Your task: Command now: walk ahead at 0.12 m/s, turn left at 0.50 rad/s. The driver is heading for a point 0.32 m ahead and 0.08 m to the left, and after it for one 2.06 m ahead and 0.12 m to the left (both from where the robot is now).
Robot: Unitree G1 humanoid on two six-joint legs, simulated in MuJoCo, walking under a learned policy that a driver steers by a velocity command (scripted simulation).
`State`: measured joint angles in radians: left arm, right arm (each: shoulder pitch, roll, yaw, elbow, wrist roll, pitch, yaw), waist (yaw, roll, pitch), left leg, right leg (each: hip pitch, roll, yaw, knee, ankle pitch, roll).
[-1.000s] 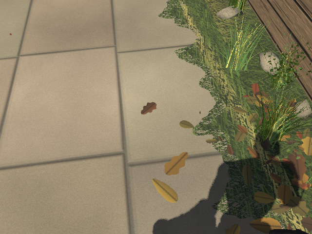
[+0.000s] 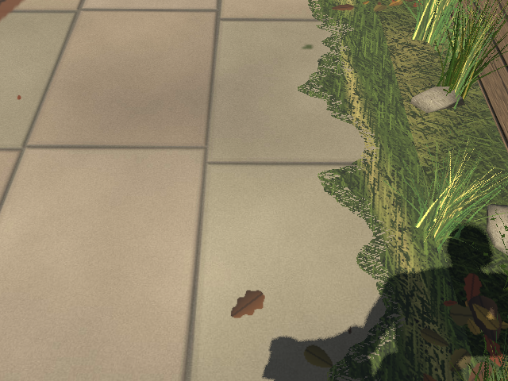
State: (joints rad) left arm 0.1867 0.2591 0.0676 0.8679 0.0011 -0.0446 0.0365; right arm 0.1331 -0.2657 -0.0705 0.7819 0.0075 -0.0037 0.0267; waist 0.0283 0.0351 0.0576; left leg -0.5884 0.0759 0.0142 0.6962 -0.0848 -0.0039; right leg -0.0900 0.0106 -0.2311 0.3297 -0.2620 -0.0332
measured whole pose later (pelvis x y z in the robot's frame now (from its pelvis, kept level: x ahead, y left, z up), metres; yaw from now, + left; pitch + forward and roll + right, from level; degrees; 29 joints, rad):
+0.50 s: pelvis +0.08 +0.00 -0.01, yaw +17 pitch +3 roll -1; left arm 0.11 0.29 0.07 0.81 0.00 -0.01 0.02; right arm 0.15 -0.30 -0.09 0.65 0.00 0.04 -0.03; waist -0.02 0.01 0.02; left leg -0.41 -0.11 -0.18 0.50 -0.12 0.03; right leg -0.37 0.02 0.08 0.61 -0.30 0.04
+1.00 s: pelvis +0.09 -0.01 +0.00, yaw +21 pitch +0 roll +0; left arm 0.21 0.27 0.04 0.85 -0.02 -0.04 0.00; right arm 0.28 -0.24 -0.05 0.74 0.00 0.01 -0.02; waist 0.00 -0.01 -0.01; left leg -0.18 0.00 -0.06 0.49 -0.32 0.00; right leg -0.31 0.00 -0.03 0.72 -0.46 -0.03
